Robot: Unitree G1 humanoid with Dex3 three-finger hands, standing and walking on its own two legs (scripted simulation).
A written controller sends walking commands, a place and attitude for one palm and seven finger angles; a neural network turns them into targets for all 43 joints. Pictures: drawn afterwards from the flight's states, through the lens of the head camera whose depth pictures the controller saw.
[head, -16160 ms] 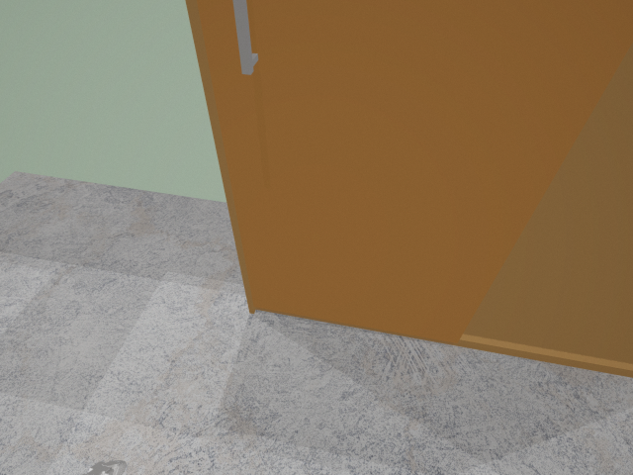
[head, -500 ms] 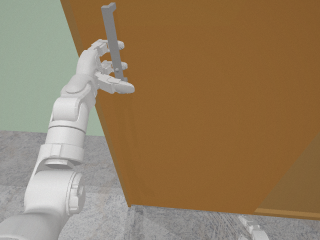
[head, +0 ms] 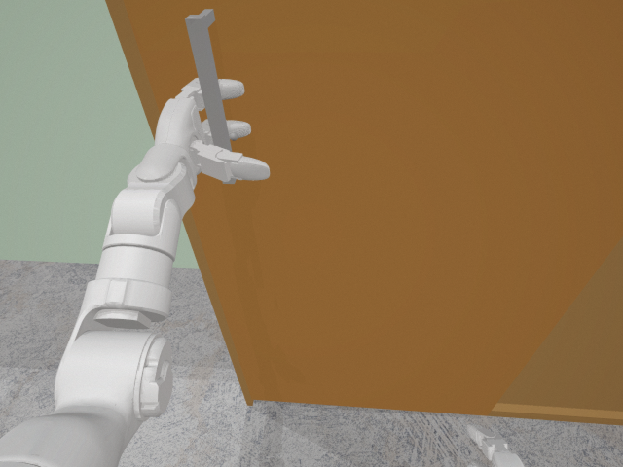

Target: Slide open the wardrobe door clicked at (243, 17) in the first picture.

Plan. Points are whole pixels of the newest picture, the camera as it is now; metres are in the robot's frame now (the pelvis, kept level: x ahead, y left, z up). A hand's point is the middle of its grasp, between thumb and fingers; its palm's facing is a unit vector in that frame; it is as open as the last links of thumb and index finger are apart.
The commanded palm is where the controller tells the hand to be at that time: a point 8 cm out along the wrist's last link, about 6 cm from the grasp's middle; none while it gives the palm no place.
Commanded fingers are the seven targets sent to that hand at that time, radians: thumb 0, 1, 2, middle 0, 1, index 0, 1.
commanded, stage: slide the fingers in behind the handle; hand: left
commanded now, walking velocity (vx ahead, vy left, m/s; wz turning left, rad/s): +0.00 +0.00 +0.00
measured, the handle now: (219, 104) +0.48 +0.14 +0.27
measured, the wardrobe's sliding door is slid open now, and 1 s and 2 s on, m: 0.00 0.00 0.00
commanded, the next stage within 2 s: grip the handle and tug to test in 0.34 s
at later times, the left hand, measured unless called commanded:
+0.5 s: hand (229, 137) +0.42 +0.12 +0.26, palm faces -0.01 -1.00 +0.00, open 14.1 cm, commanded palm +0.40 +0.17 +0.25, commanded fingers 0.00 -0.31 0.38 -0.32 -1.23 -0.32 -1.23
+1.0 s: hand (230, 135) +0.42 +0.12 +0.25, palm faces -0.02 -1.00 +0.00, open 7.5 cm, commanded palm +0.40 +0.17 +0.25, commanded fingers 0.00 0.85 0.88 -0.44 -1.39 -0.44 -1.39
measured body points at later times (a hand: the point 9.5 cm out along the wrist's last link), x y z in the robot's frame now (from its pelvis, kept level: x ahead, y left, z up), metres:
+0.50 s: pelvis +0.00 +0.00 +0.00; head -0.03 -0.01 +0.45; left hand +0.41 +0.17 +0.26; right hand +0.16 -0.22 -0.10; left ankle -0.02 +0.11 -0.74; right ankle +0.00 -0.09 -0.74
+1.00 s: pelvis +0.00 +0.01 +0.00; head -0.03 -0.01 +0.45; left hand +0.42 +0.17 +0.26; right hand +0.14 -0.23 -0.10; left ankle -0.02 +0.11 -0.74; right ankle +0.00 -0.09 -0.74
